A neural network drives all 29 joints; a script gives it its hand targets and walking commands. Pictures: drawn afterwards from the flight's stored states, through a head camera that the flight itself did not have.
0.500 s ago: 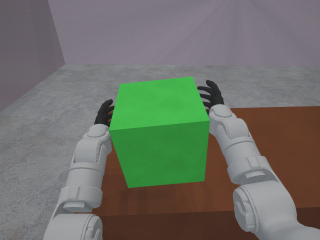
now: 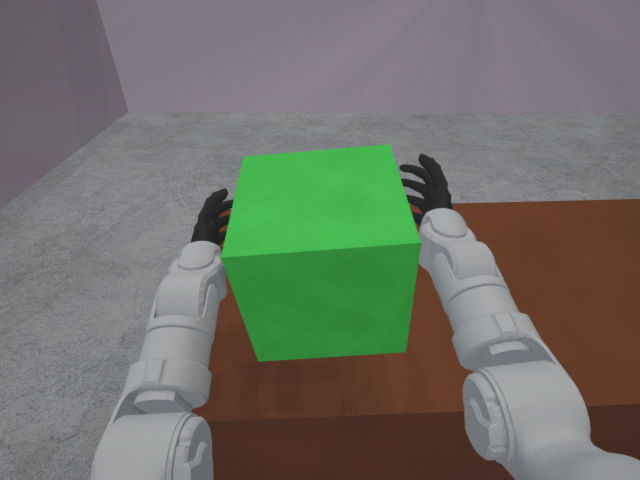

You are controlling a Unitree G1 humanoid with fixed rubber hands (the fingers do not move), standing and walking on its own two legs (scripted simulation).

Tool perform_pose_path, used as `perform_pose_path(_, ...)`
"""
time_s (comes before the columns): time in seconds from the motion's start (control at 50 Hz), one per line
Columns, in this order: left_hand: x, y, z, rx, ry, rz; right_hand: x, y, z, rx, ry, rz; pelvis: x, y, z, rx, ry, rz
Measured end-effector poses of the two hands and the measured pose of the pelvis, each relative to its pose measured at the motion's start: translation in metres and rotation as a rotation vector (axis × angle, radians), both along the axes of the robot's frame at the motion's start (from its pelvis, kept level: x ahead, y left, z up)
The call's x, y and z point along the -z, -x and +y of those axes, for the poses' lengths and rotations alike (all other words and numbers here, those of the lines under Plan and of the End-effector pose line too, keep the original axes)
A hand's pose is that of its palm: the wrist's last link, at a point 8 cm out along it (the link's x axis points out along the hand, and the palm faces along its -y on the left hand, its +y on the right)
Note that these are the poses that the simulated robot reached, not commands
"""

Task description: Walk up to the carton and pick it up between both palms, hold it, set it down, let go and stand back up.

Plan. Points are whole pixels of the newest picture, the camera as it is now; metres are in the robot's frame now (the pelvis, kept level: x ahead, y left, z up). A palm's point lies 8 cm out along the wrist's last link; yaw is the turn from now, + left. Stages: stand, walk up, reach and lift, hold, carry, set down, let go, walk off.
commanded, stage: set down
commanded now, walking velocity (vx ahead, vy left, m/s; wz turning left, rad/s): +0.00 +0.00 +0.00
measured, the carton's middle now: (323, 253) +0.39 -0.01 +0.15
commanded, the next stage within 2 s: none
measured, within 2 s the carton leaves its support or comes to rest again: neither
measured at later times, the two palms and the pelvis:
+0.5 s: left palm (216, 262) +0.38 +0.13 +0.15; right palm (427, 222) +0.41 -0.15 +0.19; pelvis +0.01 +0.00 +0.00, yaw +0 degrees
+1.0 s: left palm (222, 278) +0.39 +0.13 +0.11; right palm (421, 235) +0.43 -0.15 +0.15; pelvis +0.02 -0.01 +0.00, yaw +0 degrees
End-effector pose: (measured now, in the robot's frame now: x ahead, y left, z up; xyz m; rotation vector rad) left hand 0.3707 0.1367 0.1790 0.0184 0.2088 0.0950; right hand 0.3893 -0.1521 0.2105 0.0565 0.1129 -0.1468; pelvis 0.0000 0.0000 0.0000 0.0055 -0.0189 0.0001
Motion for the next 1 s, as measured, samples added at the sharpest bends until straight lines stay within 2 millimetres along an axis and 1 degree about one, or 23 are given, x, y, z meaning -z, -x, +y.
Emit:
perform_pose_path(0.1, 0.011, -0.007, -0.002, -0.004, -0.009, 0.007, 0.012, -0.008, -0.001, -0.002, -0.008, 0.002, 0.000, -0.002, -0.001, 0.000, -0.001, 0.002)
perform_pose_path(0.24, 0.018, -0.011, -0.003, -0.023, -0.002, -0.002, 0.014, -0.016, -0.002, -0.018, -0.014, -0.013, -0.001, -0.007, -0.002, 0.000, -0.002, 0.011)
perform_pose_path(0.4, 0.026, -0.009, -0.003, -0.035, 0.004, 0.005, 0.019, -0.019, -0.001, -0.032, -0.016, -0.011, -0.001, -0.007, -0.002, 0.000, -0.002, 0.011)
perform_pose_path(0.7, 0.046, -0.011, -0.005, -0.048, 0.004, 0.024, 0.040, -0.024, -0.002, -0.042, -0.022, 0.003, -0.001, -0.008, -0.003, 0.000, -0.003, 0.014)
perform_pose_path(1.0, 0.065, -0.016, -0.005, -0.079, 0.005, 0.044, 0.058, -0.037, -0.001, -0.073, -0.029, 0.018, -0.002, -0.016, -0.006, 0.000, -0.006, 0.029)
